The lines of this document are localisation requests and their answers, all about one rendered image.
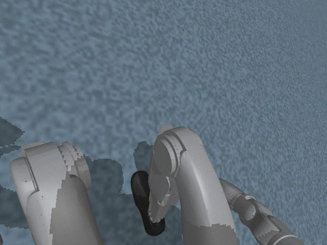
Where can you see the right robot hand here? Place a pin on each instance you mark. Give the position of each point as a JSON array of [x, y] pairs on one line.
[[231, 192]]

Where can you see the right robot arm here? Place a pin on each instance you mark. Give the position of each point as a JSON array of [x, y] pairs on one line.
[[267, 229]]

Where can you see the right robot foot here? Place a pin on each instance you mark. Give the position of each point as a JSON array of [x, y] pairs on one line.
[[141, 192]]

